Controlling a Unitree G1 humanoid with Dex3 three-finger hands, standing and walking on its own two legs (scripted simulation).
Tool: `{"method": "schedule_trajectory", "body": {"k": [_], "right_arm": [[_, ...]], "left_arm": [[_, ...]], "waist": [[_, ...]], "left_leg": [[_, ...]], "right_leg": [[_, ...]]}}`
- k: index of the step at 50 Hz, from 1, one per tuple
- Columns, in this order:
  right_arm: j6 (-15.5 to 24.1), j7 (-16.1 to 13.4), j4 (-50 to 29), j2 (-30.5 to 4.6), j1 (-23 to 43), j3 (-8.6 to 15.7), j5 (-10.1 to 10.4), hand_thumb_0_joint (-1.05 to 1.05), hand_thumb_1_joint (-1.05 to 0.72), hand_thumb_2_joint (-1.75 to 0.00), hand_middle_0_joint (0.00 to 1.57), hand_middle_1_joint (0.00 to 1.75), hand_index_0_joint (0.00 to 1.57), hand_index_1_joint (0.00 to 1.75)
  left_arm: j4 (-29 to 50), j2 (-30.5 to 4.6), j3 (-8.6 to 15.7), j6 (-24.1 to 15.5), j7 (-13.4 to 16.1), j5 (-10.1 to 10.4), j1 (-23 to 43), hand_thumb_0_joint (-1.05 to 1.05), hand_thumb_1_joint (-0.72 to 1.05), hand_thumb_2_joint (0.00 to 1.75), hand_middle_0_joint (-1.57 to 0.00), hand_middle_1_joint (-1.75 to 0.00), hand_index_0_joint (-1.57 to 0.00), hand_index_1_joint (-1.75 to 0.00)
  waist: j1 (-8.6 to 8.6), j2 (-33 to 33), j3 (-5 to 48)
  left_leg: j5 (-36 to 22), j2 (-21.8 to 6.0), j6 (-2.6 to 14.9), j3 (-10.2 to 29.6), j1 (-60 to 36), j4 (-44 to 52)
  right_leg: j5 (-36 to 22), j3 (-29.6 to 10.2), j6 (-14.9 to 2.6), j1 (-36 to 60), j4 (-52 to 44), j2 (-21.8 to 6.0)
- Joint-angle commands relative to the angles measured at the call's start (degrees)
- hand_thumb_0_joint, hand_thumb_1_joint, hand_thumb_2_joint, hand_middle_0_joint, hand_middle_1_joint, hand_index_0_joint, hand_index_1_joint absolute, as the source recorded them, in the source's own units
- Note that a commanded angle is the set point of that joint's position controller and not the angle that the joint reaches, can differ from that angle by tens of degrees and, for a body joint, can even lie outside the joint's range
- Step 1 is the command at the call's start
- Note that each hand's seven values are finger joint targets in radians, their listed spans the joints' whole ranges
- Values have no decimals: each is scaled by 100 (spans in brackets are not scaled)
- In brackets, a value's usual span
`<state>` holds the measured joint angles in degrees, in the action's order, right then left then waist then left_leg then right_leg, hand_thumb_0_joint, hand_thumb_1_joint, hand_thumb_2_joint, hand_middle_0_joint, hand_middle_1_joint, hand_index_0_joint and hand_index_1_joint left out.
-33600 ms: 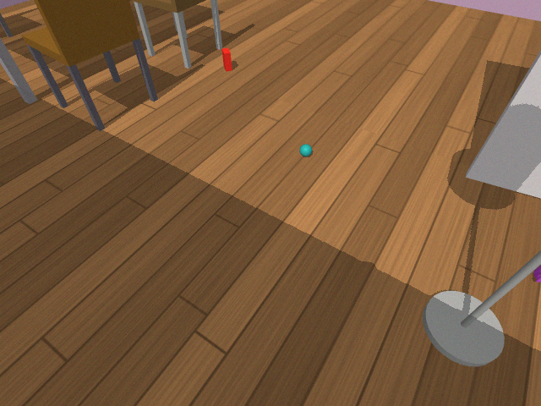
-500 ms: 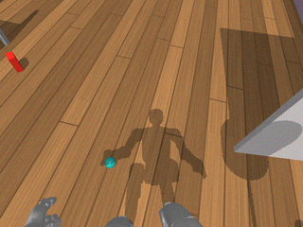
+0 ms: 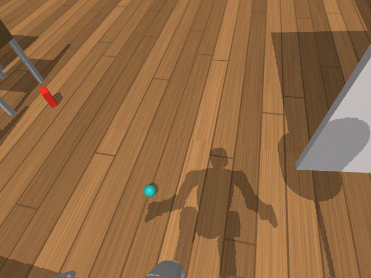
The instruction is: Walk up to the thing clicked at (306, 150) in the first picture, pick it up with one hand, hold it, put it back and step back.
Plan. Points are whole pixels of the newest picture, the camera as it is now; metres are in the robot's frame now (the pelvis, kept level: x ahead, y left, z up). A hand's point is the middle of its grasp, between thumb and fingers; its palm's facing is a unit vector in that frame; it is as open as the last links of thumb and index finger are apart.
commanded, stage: step back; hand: left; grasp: from above
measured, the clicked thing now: (150, 190) +0.63 +0.29 -0.73
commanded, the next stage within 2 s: none
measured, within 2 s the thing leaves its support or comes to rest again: neither
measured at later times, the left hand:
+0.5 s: hand out of the picture -0.10 +0.27 -0.16, palm faces +0.05 -0.92 -0.39, open 7.4 cm
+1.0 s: hand out of the picture -0.24 +0.25 -0.15, palm faces +0.09 -0.90 -0.43, open 7.4 cm
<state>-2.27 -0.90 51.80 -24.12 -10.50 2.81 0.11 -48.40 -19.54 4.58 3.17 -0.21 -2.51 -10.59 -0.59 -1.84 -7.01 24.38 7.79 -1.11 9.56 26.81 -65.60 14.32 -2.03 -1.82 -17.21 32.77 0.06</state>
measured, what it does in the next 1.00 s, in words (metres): walks backwards: left foot, then right foot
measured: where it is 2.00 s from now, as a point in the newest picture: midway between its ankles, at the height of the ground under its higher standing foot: outside the picture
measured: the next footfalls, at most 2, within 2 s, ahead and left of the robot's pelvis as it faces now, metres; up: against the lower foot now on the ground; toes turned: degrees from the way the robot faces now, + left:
left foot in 0.20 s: -0.06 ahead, +0.12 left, +0.00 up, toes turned +2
right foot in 0.58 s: -0.20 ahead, -0.15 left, +0.00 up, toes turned +4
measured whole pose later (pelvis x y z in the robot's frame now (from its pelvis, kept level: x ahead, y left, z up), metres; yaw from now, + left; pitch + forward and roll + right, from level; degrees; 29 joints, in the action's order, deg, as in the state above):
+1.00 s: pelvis -0.36 -0.04 -0.02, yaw +6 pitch -3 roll +3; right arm -3.1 -0.4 51.7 -20.7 -10.2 2.7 -2.0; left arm -44.4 -23.4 3.9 3.2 1.7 -1.6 -4.1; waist -0.8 3.8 -12.8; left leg 20.5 4.7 0.3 1.1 13.6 -37.5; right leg 15.6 -1.2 0.1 -26.8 43.4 -4.9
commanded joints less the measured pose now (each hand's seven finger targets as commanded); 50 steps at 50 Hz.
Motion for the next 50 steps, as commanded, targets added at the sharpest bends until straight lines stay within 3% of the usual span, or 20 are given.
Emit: {"method": "schedule_trajectory", "body": {"k": [1,5,9,11,12,13,16,23,28,29,30,31,32,36,41,44,47,48,49,50], "right_arm": [[148,-133,-461,-831,-4,192,-43,0,-90,-90,20,30,20,30],[172,-120,-485,-830,-221,217,-94,0,-90,-90,20,30,20,30],[160,-37,-198,-932,-895,352,-148,0,-90,-90,20,30,20,30],[148,9,-433,-1650,-453,503,-306,0,-90,-90,20,30,20,30],[147,21,-549,-1941,-223,548,-293,0,-90,-90,20,30,20,30],[197,-30,-629,-1791,149,524,-281,0,-90,-90,20,30,20,30],[215,-80,-747,-1176,714,335,-304,0,-90,-90,20,30,20,30],[175,-100,-706,-1112,35,397,-165,0,-90,-90,20,30,20,30],[-29,-25,-827,-1344,458,431,-131,0,-90,-90,20,30,20,30],[-64,-6,-852,-1221,579,394,-91,0,-90,-90,20,30,20,30],[-78,10,-947,-966,605,324,-56,0,-90,-90,20,30,20,30],[-66,-53,-1058,-745,802,295,-54,0,-90,-90,20,30,20,30],[-102,-137,-1013,-972,786,413,-95,0,-90,-90,20,30,20,30],[-39,-76,-532,-894,14,319,5,0,-90,-90,20,30,20,30],[61,-134,-736,-699,315,185,-88,0,-90,-90,20,30,20,30],[79,-117,-695,-724,3,231,-142,0,-90,-90,20,30,20,30],[77,-76,-341,-829,-704,368,-193,0,-90,-90,20,30,20,30],[71,-63,-343,-1062,-657,456,-253,0,-90,-90,20,30,20,30],[42,-20,-450,-1528,-356,540,-326,0,-90,-90,20,30,20,30],[9,47,-626,-1988,-58,572,-300,0,-90,-90,20,30,20,30]], "left_arm": [[662,-1267,389,-235,201,22,3,0,90,90,-20,-30,-20,-30],[777,-1413,392,-174,241,57,12,0,90,90,-20,-30,-20,-30],[913,-1528,283,-50,165,135,420,0,90,90,-20,-30,-20,-30],[986,-1186,216,-54,167,183,481,0,90,90,-20,-30,-20,-30],[987,-1401,361,-55,237,113,787,0,90,90,-20,-30,-20,-30],[895,-1458,382,-53,238,98,745,0,90,90,-20,-30,-20,-30],[536,-1302,355,-12,183,234,99,0,90,90,-20,-30,-20,-30],[550,-1167,264,-172,174,140,24,0,90,90,-20,-30,-20,-30],[42,-1181,270,-237,123,109,-766,0,90,90,-20,-30,-20,-30],[-47,-1295,302,-257,127,66,-947,0,90,90,-20,-30,-20,-30],[2,-1651,401,-284,119,-13,-934,0,90,90,-20,-30,-20,-30],[202,-2256,532,-249,90,-4,-495,0,90,90,-20,-30,-20,-30],[429,-2596,581,-258,117,-19,21,0,90,90,-20,-30,-20,-30],[623,-1569,397,-284,195,-1,785,0,90,90,-20,-30,-20,-30],[553,-1482,367,-205,295,-21,-152,0,90,90,-20,-30,-20,-30],[668,-1621,373,-152,331,23,-9,0,90,90,-20,-30,-20,-30],[734,-1672,296,-62,279,130,307,0,90,90,-20,-30,-20,-30],[761,-1478,197,-41,263,143,196,0,90,90,-20,-30,-20,-30],[752,-1239,147,-47,257,181,138,0,90,90,-20,-30,-20,-30],[797,-1464,253,-54,358,166,581,0,90,90,-20,-30,-20,-30]], "waist": [[-244,1101,862],[-243,1360,1164],[195,837,1200],[149,-1185,880],[402,-1200,708],[253,-1033,453],[-214,-446,444],[207,-834,993],[-69,-1038,1322],[-180,-763,1335],[-183,296,1098],[-312,1676,718],[-361,1896,337],[249,802,497],[-355,1242,806],[-245,1558,1097],[97,1243,1427],[88,625,1378],[18,-884,1233],[284,-1334,1025]], "left_leg": [[525,-182,-108,-181,668,748],[581,-636,23,-514,-139,2203],[-1288,-690,343,-700,-1721,3985],[-1929,-2527,1183,1760,-1804,4719],[-1987,-3095,1880,2164,-695,4867],[-2094,-3181,1997,2205,-152,4921],[-2761,-2072,1260,390,-721,4452],[-3724,-2325,1615,352,-2683,3708],[-2621,-2026,1131,63,-1626,3393],[-1964,-1843,880,-9,-1145,3187],[-850,-1219,537,-208,-152,2439],[745,-233,158,-519,301,1146],[1086,-435,34,49,-47,26],[66,23,60,104,108,-526],[681,-259,-111,-293,619,928],[647,-674,4,-536,-92,2390],[-1136,-585,197,-940,-1415,4346],[-1482,-1104,404,-51,-1929,4394],[-2298,-2260,938,1480,-2232,4547],[-1952,-2959,1780,1986,-968,4794]], "right_leg": [[-2007,-1175,-1029,1821,-733,-1330],[-2707,-1318,-1121,1804,-427,-1670],[-1290,-795,-467,328,-10,-1148],[1619,251,99,-1267,1675,287],[2371,-384,187,-835,2882,388],[2200,-732,148,-605,3703,345],[1332,-920,50,-1056,4307,720],[1667,-506,427,-1065,2063,180],[191,274,174,667,-713,181],[-116,25,36,937,-855,77],[222,-1346,-220,975,-996,-633],[593,-2753,-1035,-42,-1599,-1838],[717,-3512,-1581,-1298,-1941,-2541],[-1339,-887,-740,-250,-789,-1108],[-2752,-960,-946,1584,-251,-1280],[-3025,-1212,-969,1652,-57,-1603],[-2410,-880,-561,1043,494,-1329],[-1325,-715,-243,74,796,-1000],[1003,75,56,-1193,1901,-52],[2470,-45,165,-896,2906,259]]}}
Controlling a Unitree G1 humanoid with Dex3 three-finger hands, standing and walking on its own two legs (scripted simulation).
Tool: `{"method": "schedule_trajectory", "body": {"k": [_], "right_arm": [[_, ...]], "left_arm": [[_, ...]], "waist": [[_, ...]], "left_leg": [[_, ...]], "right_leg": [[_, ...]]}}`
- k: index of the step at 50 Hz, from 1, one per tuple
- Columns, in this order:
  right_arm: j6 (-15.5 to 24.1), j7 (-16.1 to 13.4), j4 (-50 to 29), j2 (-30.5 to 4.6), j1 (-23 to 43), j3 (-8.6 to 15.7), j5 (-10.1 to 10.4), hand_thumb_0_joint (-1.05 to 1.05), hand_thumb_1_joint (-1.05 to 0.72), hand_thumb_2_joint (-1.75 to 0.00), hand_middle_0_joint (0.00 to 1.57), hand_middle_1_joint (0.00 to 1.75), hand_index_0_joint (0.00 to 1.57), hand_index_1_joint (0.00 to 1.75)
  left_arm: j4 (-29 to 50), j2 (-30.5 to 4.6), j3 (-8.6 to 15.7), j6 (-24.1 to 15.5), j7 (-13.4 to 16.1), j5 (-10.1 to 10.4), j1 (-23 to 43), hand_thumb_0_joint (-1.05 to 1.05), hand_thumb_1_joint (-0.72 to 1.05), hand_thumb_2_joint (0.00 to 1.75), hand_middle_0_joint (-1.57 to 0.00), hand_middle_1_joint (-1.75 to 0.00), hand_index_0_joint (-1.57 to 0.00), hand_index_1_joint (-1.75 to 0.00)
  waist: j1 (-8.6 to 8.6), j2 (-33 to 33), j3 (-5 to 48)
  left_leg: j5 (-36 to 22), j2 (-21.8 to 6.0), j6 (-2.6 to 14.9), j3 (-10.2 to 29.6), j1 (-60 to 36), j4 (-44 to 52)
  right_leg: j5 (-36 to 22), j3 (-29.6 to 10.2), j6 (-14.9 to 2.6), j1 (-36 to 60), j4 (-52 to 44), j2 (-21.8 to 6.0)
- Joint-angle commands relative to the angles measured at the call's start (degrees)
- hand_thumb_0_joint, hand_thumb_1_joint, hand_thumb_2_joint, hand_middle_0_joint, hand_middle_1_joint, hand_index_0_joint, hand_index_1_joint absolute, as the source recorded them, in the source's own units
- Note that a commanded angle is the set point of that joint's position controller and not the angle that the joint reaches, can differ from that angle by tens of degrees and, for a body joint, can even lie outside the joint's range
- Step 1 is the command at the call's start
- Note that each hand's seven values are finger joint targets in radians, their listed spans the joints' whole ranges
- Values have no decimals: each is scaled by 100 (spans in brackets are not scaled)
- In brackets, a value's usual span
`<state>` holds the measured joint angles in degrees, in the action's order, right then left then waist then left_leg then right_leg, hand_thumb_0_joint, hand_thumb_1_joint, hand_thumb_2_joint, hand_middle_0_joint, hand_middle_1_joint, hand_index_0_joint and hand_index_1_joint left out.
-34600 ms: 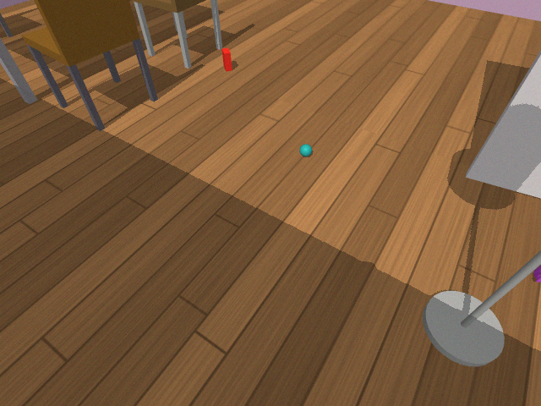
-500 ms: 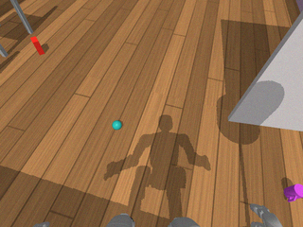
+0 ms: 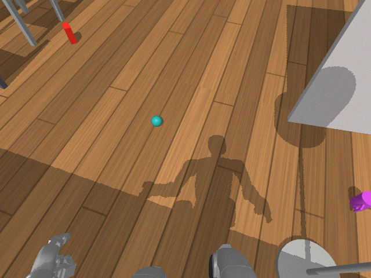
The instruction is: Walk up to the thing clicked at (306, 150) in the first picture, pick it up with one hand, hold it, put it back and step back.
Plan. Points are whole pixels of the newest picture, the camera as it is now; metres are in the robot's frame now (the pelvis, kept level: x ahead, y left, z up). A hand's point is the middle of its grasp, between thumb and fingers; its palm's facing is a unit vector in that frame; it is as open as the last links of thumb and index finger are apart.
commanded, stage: step back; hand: left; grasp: from above
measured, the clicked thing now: (156, 121) +1.01 +0.22 -0.71
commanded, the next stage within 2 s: stand in 1.16 s
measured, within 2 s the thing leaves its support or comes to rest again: neither
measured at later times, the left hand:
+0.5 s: hand out of the picture -0.05 +0.27 -0.12, palm faces -0.01 -0.92 -0.40, open 7.4 cm
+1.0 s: hand out of the picture +0.08 +0.27 -0.13, palm faces -0.07 -0.92 -0.39, open 7.4 cm
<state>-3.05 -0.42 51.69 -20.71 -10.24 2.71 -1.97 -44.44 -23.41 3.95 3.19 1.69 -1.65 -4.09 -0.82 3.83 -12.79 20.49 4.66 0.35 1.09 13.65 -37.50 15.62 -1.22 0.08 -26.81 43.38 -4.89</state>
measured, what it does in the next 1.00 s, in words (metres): steps on the spot: right foot, then left foot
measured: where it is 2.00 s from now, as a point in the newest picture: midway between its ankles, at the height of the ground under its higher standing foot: outside the picture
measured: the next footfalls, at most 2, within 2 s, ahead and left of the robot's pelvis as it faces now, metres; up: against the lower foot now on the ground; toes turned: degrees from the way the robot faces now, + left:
right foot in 0.26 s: -0.07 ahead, -0.12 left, +0.00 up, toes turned -1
left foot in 0.58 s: +0.01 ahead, +0.14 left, +0.00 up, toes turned -3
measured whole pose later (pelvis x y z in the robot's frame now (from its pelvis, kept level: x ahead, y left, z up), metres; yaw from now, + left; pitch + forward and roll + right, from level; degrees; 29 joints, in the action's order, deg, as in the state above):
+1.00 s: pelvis -0.04 +0.01 +0.01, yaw -3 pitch -3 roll +0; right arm -0.7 -0.3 56.1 -20.6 -9.5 2.0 -0.3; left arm -56.0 -20.6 2.4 -1.0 -0.1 -1.4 -7.9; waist 0.2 -1.8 -5.7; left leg 22.4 -1.4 -0.1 0.5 14.8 -39.1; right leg 14.8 0.9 -0.3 -17.0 35.0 -0.2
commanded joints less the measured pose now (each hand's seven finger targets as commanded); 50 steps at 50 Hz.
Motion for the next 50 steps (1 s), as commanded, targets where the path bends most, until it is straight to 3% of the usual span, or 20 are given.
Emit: {"method": "schedule_trajectory", "body": {"k": [1,4,8,10,12,14,15,17,19,25,28,29,30,31,33,36,44,47,49,50], "right_arm": [[138,-27,-676,-2240,279,583,-77,0,-90,-90,20,30,20,30],[200,-70,-770,-1452,755,321,-135,0,-90,-90,20,30,20,30],[277,-12,-525,-1383,188,366,-84,0,-90,-90,20,30,20,30],[239,35,-533,-1532,125,428,-104,0,-90,-90,20,30,20,30],[144,42,-481,-1398,160,399,-69,0,-90,-90,20,30,20,30],[196,54,-580,-723,-19,177,-45,0,-90,-90,20,30,20,30],[219,-15,-587,-1118,407,284,-82,0,-90,-90,20,30,20,30],[278,87,-389,-1448,451,423,-2,0,-90,-90,20,30,20,30],[314,135,-291,-1251,315,365,27,0,-90,-90,20,30,20,30],[424,231,-265,-1198,387,375,-46,0,-90,-90,20,30,20,30],[508,201,-38,-1133,0,433,-16,0,-90,-90,20,30,20,30],[550,146,76,-1197,-363,471,-32,0,-90,-90,20,30,20,30],[597,86,131,-1451,-650,551,-72,0,-90,-90,20,30,20,30],[621,63,77,-1833,-699,592,-74,0,-90,-90,20,30,20,30],[563,72,22,-1939,-524,647,-36,0,-90,-90,20,30,20,30],[629,29,-144,-1442,-40,455,6,0,-90,-90,20,30,20,30],[486,-49,-107,-1306,122,291,123,0,-90,-90,20,30,20,30],[402,-71,-150,-914,278,141,235,0,-90,-90,20,30,20,30],[287,-104,138,-978,-54,194,187,0,-90,-90,20,30,20,30],[296,-97,291,-1015,-256,197,148,0,-90,-90,20,30,20,30]], "left_arm": [[318,-1179,337,-54,171,15,50,0,90,90,-20,-30,-20,-30],[-69,-1073,347,-81,25,138,-481,0,90,90,-20,-30,-20,-30],[-177,-880,245,-278,-152,53,-471,0,90,90,-20,-30,-20,-30],[-276,-854,224,-412,-147,28,-625,0,90,90,-20,-30,-20,-30],[-700,-859,285,-568,-68,-52,-1277,0,90,90,-20,-30,-20,-30],[-622,-1506,450,-665,-26,-150,-1069,0,90,90,-20,-30,-20,-30],[-464,-1834,529,-644,-8,-180,-690,0,90,90,-20,-30,-20,-30],[-431,-1476,406,-675,-65,-99,-214,0,90,90,-20,-30,-20,-30],[-536,-1271,363,-725,-48,-61,-493,0,90,90,-20,-30,-20,-30],[-607,-1468,375,-664,-140,-51,-724,0,90,90,-20,-30,-20,-30],[-516,-1305,227,-590,-157,-14,-618,0,90,90,-20,-30,-20,-30],[-511,-1070,151,-586,-157,-18,-703,0,90,90,-20,-30,-20,-30],[-503,-779,59,-593,-162,47,-954,0,90,90,-20,-30,-20,-30],[-470,-594,14,-577,-145,129,-867,0,90,90,-20,-30,-20,-30],[-577,-1259,162,-526,-73,69,-766,0,90,90,-20,-30,-20,-30],[-745,-1098,151,-515,-152,92,-1134,0,90,90,-20,-30,-20,-30],[-864,-746,144,-530,-80,105,-874,0,90,90,-20,-30,-20,-30],[-946,-1288,288,-576,-17,23,-879,0,90,90,-20,-30,-20,-30],[-731,-1577,246,-548,-57,36,48,0,90,90,-20,-30,-20,-30],[-684,-1422,209,-524,-71,41,296,0,90,90,-20,-30,-20,-30]], "waist": [[253,-1824,1242],[-159,-1024,1144],[227,-1296,1265],[241,-1539,1435],[-103,-1019,1449],[-16,484,1044],[-284,238,765],[18,55,177],[5,127,405],[-147,699,410],[101,275,855],[256,-86,1183],[330,-973,1620],[354,-1723,1556],[303,-1074,1108],[-10,-1062,872],[-67,-1364,1483],[-168,-43,1748],[99,598,1421],[227,519,1250]], "left_leg": [[-1359,-2837,1841,3001,1160,2136],[-1884,-1637,1154,1162,817,1538],[705,-1311,932,1207,-395,1594],[872,-1634,1125,1370,-541,1519],[209,-1393,804,874,214,472],[1089,-189,48,215,2536,-990],[1054,-658,-38,678,2034,-1045],[513,-749,-63,728,1169,-1313],[-17,-555,-79,538,1608,-1122],[309,-636,-112,-9,1007,-120],[-239,-408,-18,-193,-446,1008],[-394,-474,37,2,-1036,1380],[-241,-1269,256,1092,-1628,1926],[270,-2302,791,2842,-1737,2290],[971,-2517,1343,2938,-703,2323],[-206,-1859,896,1519,-445,2192],[-3594,-1600,736,468,-160,803],[-1616,-914,150,223,809,-72],[914,-556,-40,51,-73,-710],[889,-628,-15,88,-330,-345]], "right_leg": [[2214,-541,-27,461,2551,625],[1282,-679,-97,338,2872,934],[1430,-209,44,256,217,649],[1730,-14,-24,848,-1150,561],[603,-228,-221,2148,-3026,581],[1068,-2863,-601,2993,-2928,-869],[2094,-3384,-1297,1495,-2985,-1668],[2832,-2701,-1188,388,-3199,-1307],[1554,-1776,-892,1436,-2926,-686],[1864,-1488,-963,1168,-2860,-775],[538,-923,-770,764,-1985,-560],[-316,-635,-614,751,-1185,-373],[-504,-203,-377,453,91,106],[1357,242,-144,-565,776,777],[1775,-465,-223,-275,1371,372],[1064,-368,-202,-167,1206,230],[-383,363,-121,1597,-1303,438],[-1719,-976,-459,2525,-1773,-387],[-478,-2155,-1393,759,-2381,-1546],[-228,-1928,-1285,435,-2304,-1373]]}}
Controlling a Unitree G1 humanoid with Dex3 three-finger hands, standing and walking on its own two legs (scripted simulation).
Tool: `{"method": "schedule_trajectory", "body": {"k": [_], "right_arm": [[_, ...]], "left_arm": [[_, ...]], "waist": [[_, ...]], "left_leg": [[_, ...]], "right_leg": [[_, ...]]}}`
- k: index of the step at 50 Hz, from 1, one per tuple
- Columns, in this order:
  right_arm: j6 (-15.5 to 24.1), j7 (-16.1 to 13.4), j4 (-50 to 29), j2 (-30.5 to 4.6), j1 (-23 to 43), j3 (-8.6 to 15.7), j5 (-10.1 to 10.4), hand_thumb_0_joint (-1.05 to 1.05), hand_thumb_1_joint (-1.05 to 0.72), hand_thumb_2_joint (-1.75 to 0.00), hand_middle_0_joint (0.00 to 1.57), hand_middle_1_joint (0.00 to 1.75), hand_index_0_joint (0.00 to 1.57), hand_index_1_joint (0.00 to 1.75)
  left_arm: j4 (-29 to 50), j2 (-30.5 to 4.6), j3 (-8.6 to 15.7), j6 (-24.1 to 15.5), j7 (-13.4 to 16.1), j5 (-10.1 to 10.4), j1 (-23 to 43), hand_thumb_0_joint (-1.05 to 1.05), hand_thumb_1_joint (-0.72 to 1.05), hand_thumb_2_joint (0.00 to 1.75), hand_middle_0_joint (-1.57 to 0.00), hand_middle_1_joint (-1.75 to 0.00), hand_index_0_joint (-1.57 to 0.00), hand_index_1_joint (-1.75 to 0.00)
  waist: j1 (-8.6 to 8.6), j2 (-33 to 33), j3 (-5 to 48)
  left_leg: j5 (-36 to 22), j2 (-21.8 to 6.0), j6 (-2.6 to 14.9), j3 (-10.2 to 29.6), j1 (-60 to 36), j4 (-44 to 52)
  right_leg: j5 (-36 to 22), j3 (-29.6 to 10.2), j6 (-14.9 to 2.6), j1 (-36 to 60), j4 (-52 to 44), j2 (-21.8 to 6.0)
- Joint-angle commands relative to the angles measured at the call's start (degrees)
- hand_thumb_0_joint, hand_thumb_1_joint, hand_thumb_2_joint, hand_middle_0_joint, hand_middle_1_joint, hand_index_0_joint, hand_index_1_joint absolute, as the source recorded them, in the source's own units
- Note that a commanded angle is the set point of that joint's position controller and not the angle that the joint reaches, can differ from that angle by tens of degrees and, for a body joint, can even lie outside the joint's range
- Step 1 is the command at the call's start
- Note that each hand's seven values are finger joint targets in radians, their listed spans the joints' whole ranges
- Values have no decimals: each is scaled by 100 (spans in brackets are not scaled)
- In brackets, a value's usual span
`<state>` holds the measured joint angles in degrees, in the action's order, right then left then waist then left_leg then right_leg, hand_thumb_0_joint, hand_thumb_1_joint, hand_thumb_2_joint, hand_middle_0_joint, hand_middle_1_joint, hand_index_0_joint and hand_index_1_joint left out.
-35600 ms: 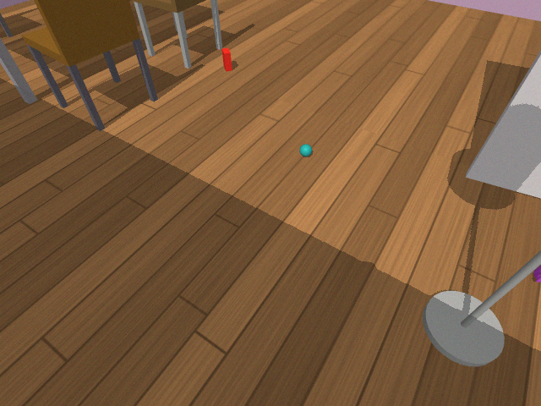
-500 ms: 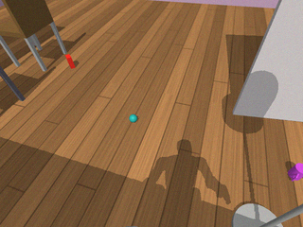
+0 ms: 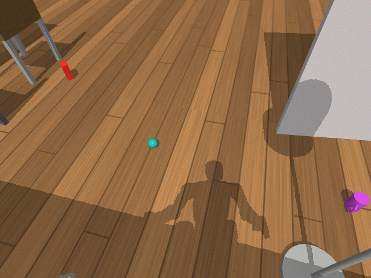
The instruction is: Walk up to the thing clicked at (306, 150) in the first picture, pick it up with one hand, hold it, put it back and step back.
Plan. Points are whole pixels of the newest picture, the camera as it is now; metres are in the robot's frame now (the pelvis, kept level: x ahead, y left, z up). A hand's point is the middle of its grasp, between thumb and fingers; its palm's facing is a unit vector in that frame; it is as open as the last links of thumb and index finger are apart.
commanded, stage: step back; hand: left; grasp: from above
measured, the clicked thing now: (152, 143) +1.03 +0.27 -0.72
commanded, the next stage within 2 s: stand in 0.16 s
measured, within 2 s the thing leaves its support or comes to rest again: neither
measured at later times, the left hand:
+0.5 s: hand out of the picture +0.12 +0.25 -0.13, palm faces -0.02 -0.95 -0.32, open 7.4 cm
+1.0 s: hand out of the picture +0.09 +0.25 -0.13, palm faces -0.02 -0.94 -0.35, open 7.4 cm
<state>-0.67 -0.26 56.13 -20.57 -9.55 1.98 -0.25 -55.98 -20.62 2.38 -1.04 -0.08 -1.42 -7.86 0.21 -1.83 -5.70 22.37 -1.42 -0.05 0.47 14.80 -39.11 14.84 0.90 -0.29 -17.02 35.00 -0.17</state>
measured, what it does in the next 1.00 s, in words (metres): stands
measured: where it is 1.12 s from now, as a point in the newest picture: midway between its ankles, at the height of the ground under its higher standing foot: outside the picture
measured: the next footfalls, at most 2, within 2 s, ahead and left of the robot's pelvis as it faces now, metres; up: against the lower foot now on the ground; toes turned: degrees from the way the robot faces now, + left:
none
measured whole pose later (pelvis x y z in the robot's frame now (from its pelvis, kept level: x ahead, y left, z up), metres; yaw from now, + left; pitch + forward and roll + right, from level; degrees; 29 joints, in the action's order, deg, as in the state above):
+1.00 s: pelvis +0.02 -0.01 +0.02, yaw +0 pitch -2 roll +0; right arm 0.9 0.9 65.9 -19.8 -5.8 -0.2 -0.5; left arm -66.2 -20.2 -0.3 -1.1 -0.6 -0.6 -5.6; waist -0.3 -0.4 -2.6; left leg 11.7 -1.4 -1.6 0.5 4.1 -17.2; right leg 8.3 1.0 -0.1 -9.0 18.8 -0.4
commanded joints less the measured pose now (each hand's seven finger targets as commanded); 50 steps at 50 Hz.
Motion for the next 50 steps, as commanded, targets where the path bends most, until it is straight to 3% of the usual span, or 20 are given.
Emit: {"method": "schedule_trajectory", "body": {"k": [1,2,3,4,6,7,8,9,13,16,25,28,32,36,43,47,50], "right_arm": [[94,-88,-65,-1036,-378,250,-39,0,-90,-90,20,30,20,30],[137,-67,-7,-1123,-310,247,-30,0,-90,-90,20,30,20,30],[173,-49,43,-1147,-157,241,-45,0,-90,-90,20,30,20,30],[210,-55,64,-1174,-1,250,-65,0,-90,-90,20,30,20,30],[240,-50,36,-1262,293,200,-69,0,-90,-90,20,30,20,30],[232,-48,80,-1217,306,180,-71,0,-90,-90,20,30,20,30],[282,0,97,-1072,347,129,-39,0,-90,-90,20,30,20,30],[305,3,149,-1070,311,125,-27,0,-90,-90,20,30,20,30],[350,-1,305,-1125,573,105,-20,0,-90,-90,20,30,20,30],[329,4,399,-1087,536,75,-17,0,-90,-90,20,30,20,30],[331,-11,510,-1124,661,72,-6,0,-90,-90,20,30,20,30],[308,-13,546,-1138,650,72,-12,0,-90,-90,20,30,20,30],[304,-3,558,-1168,663,62,-10,0,-90,-90,20,30,20,30],[266,11,581,-1107,726,45,-15,0,-90,-90,20,30,20,30],[258,24,611,-1093,650,28,-21,0,-90,-90,20,30,20,30],[279,15,619,-1133,619,21,-23,0,-90,-90,20,30,20,30],[248,20,641,-1132,603,19,-25,0,-90,-90,20,30,20,30]], "left_arm": [[457,-1561,319,-80,97,35,771,0,90,90,-20,-30,-20,-30],[475,-1433,294,-83,100,43,782,0,90,90,-20,-30,-20,-30],[405,-1282,275,-92,92,62,757,0,90,90,-20,-30,-20,-30],[328,-1220,271,-96,80,68,658,0,90,90,-20,-30,-20,-30],[182,-1300,283,-97,57,93,448,0,90,90,-20,-30,-20,-30],[136,-1339,296,-108,59,86,560,0,90,90,-20,-30,-20,-30],[-62,-1104,123,-111,27,154,432,0,90,90,-20,-30,-20,-30],[-82,-1122,134,-117,26,146,578,0,90,90,-20,-30,-20,-30],[-213,-1073,63,-141,28,156,616,0,90,90,-20,-30,-20,-30],[-337,-1151,55,-145,21,146,731,0,90,90,-20,-30,-20,-30],[-559,-1122,5,-157,20,116,708,0,90,90,-20,-30,-20,-30],[-612,-1162,2,-147,27,98,711,0,90,90,-20,-30,-20,-30],[-642,-1135,-17,-159,33,110,651,0,90,90,-20,-30,-20,-30],[-684,-1180,-31,-154,45,106,615,0,90,90,-20,-30,-20,-30],[-684,-1237,-25,-147,46,102,508,0,90,90,-20,-30,-20,-30],[-663,-1186,-45,-162,42,119,498,0,90,90,-20,-30,-20,-30],[-683,-1193,-47,-151,52,111,478,0,90,90,-20,-30,-20,-30]], "waist": [[209,1013,423],[210,897,471],[95,734,494],[-34,665,628],[-186,599,865],[-133,620,847],[-67,428,988],[0,355,987],[-98,93,946],[-49,140,782],[-14,84,870],[10,126,792],[6,137,923],[-14,241,672],[-36,303,694],[-24,182,844],[-33,219,694]], "left_leg": [[346,-72,57,151,-531,377],[-418,-187,155,296,-417,915],[-1050,-370,232,538,-258,1256],[-1478,-513,277,658,-261,1426],[-1553,-524,345,638,-110,1223],[-1545,-443,304,549,42,1199],[-1302,-430,216,574,-325,1543],[-1470,-454,172,542,-472,1712],[-2162,-555,131,555,-575,1905],[-1918,-575,99,518,-572,2157],[-2188,-630,60,414,-995,2332],[-1813,-624,69,432,-901,2425],[-2090,-643,62,401,-1043,2397],[-1606,-600,54,407,-918,2447],[-1458,-602,72,417,-859,2504],[-1991,-627,54,389,-959,2427],[-1545,-597,69,391,-820,2461]], "right_leg": [[53,-1698,-936,-671,-1419,-1551],[-141,-1286,-598,-389,-1257,-1231],[-530,-940,-351,-65,-976,-938],[-855,-789,-281,182,-788,-761],[-810,-727,-249,588,-922,-670],[-860,-761,-251,810,-978,-746],[-890,-878,-236,864,-1162,-820],[-1092,-851,-235,917,-1108,-821],[-1655,-629,-155,1208,-1227,-740],[-1492,-648,-134,1229,-1411,-734],[-1753,-598,-109,1207,-1641,-747],[-1428,-590,-88,1222,-1754,-733],[-1722,-570,-82,1241,-1767,-743],[-1203,-581,-59,1065,-1928,-730],[-1001,-583,-79,1061,-1920,-728],[-1633,-589,-79,1177,-1845,-760],[-1122,-599,-61,1102,-1929,-739]]}}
